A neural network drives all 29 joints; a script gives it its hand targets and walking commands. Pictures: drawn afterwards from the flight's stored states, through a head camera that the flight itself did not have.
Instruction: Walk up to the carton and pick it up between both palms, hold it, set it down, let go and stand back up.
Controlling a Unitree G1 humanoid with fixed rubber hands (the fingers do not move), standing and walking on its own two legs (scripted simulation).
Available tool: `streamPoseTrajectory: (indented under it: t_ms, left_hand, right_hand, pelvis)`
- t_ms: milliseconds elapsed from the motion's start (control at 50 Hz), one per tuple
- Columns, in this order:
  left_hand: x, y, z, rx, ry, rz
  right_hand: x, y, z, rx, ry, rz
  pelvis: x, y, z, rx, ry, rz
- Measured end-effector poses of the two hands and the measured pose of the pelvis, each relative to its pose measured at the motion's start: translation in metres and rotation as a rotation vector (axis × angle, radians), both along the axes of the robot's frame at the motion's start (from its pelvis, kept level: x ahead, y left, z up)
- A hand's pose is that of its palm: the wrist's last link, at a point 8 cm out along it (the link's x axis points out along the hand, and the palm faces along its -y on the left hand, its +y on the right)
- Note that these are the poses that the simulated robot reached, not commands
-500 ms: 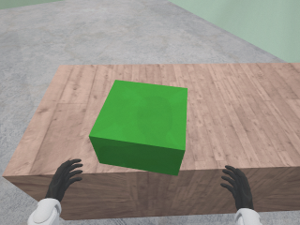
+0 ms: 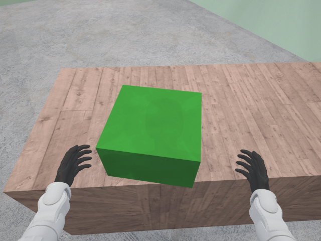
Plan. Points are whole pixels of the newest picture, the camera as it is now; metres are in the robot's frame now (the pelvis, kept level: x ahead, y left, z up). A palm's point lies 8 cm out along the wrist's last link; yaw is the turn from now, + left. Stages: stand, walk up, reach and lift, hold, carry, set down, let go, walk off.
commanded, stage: reach and lift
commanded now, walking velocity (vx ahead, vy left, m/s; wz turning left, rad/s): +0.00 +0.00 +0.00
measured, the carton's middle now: (155, 133) +0.45 +0.01 -0.05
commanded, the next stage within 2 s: none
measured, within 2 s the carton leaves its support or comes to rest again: neither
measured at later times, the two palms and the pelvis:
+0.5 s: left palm (74, 139) +0.37 +0.23 +0.04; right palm (260, 151) +0.32 -0.26 +0.03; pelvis -0.01 -0.01 +0.00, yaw +0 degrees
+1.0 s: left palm (80, 115) +0.43 +0.22 +0.07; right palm (260, 126) +0.38 -0.27 +0.07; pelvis -0.01 -0.01 -0.02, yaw +1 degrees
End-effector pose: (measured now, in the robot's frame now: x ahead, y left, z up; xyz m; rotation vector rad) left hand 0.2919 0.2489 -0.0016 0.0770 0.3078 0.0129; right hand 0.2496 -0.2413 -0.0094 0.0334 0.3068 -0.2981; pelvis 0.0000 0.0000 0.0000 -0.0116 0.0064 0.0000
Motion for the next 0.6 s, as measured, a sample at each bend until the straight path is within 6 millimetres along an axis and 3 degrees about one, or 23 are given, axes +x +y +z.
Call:
streamPoseTrajectory:
  t_ms: [600]
  left_hand:
    - [0.097,-0.02,0.057,0.005,-0.047,0.016]
  right_hand:
    - [0.083,-0.017,0.054,-0.008,-0.034,0.003]
  pelvis:
    - [-0.007,-0.007,-0.004,0.006,0.136,0.0]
